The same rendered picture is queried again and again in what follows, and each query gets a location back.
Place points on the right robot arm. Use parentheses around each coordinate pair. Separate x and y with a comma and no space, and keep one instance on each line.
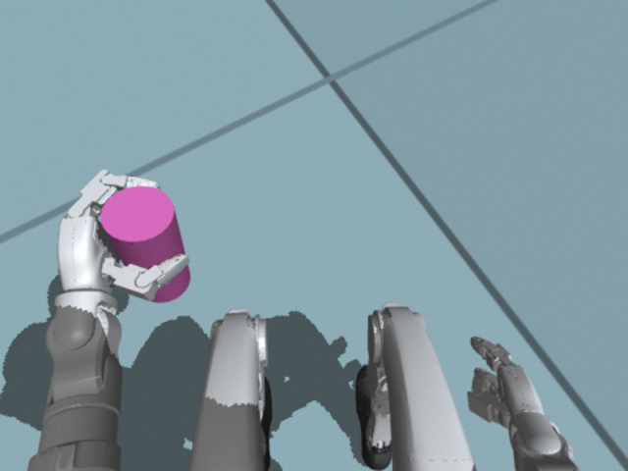
(538,445)

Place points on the left robot arm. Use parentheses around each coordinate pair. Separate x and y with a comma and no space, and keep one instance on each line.
(80,423)

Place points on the right robot foot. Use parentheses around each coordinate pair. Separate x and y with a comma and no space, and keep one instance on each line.
(375,458)

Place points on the right robot hand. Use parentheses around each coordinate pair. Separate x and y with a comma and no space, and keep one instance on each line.
(508,393)

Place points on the left robot hand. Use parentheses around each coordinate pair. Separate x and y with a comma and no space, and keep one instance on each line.
(87,257)

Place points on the can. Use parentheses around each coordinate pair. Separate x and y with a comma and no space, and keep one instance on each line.
(142,225)

